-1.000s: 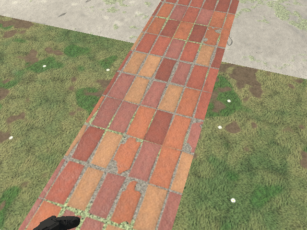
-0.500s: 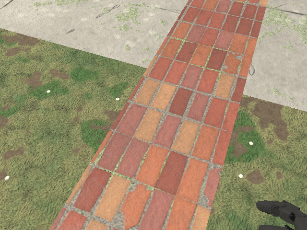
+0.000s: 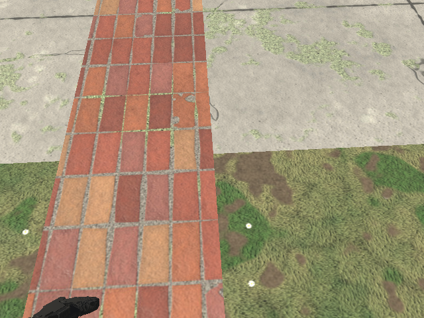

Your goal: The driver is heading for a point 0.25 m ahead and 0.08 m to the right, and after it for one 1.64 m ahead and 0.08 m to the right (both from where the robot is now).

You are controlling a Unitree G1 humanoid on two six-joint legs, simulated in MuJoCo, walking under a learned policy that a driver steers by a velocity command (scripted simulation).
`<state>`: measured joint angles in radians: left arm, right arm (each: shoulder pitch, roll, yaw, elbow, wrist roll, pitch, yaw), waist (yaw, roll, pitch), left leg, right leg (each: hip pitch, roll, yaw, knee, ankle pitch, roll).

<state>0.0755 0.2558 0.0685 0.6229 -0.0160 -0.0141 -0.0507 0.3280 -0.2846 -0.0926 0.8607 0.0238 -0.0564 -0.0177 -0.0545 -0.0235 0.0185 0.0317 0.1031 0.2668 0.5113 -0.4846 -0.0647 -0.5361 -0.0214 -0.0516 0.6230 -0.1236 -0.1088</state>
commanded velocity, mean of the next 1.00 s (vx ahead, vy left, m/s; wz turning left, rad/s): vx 0.14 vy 0.00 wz -0.30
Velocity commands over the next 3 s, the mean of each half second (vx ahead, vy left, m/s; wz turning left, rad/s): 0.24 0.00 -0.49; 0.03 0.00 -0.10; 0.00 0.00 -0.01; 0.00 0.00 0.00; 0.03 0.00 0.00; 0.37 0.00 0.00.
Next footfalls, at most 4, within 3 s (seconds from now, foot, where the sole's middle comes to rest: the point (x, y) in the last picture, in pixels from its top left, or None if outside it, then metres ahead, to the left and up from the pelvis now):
0.44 left None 0.38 0.06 -0.75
0.74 right None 0.22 -0.16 -0.75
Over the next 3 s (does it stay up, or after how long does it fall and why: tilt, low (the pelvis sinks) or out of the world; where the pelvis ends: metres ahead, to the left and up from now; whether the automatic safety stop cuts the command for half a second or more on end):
stays up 0.46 -0.09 0.02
